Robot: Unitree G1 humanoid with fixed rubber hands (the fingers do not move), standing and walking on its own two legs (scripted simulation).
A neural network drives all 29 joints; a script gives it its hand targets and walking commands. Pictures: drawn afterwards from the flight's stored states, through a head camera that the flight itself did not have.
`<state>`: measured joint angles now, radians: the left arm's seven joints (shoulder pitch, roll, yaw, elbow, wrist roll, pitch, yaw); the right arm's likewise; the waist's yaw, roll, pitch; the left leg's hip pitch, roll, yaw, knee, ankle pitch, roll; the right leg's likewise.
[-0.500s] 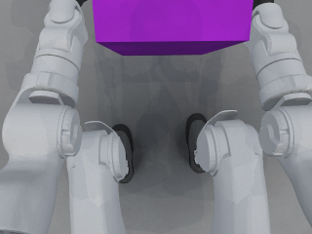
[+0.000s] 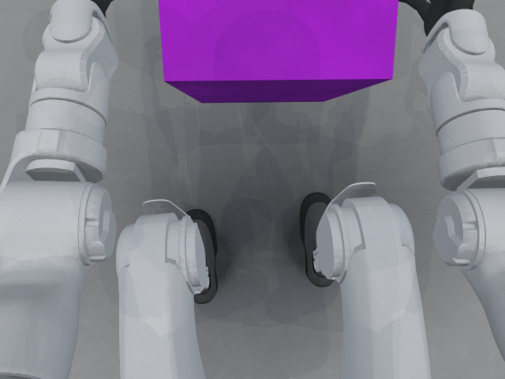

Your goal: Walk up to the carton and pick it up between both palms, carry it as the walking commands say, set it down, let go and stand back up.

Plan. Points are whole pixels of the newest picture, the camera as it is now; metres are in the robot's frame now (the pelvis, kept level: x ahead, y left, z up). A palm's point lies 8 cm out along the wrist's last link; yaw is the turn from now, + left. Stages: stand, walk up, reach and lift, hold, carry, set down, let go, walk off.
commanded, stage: set down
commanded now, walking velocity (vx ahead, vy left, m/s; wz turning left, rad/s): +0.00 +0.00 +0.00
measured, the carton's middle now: (268, 29) +0.54 -0.04 -0.24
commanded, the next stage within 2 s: let go in 1.08 s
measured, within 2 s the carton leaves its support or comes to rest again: neither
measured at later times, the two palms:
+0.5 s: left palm out of the picture +0.56 +0.18 +0.01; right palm out of the picture +0.52 -0.24 +0.02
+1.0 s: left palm out of the picture +0.56 +0.18 +0.16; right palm out of the picture +0.51 -0.25 +0.16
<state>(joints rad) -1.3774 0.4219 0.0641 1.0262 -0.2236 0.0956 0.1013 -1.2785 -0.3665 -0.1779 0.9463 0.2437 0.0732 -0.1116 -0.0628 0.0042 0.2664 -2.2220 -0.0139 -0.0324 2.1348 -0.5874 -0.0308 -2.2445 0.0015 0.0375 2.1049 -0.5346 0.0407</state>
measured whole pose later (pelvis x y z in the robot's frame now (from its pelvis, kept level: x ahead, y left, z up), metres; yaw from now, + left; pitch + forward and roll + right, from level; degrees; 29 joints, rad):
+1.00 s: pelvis +0.04 +0.00 +0.25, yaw +1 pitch +45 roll +1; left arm -1.06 0.32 0.25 0.88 0.00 0.17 -0.04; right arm -0.98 -0.26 -0.36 0.79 0.03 0.16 0.02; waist -0.07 0.01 -0.11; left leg -1.59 0.00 -0.01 1.16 -0.36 -0.02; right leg -1.62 -0.02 0.03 1.15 -0.33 0.02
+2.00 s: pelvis +0.13 +0.01 +0.39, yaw -1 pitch +3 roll +0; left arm 0.22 0.21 0.07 0.44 0.01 0.03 -0.06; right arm 0.23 -0.19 -0.06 0.42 0.00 0.04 0.07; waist -0.01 0.00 0.05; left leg -0.25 0.01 0.00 0.45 -0.27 -0.01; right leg -0.26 -0.02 0.02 0.43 -0.23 0.03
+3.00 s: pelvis +0.12 -0.01 +0.38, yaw +1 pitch -3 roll +0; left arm 0.23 0.29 0.05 0.83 0.03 -0.01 0.03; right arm 0.23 -0.31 -0.05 0.82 -0.02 -0.02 -0.02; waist 0.00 0.02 0.02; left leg -0.13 0.02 -0.03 0.46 -0.28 -0.02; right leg -0.15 -0.01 -0.01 0.46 -0.27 0.01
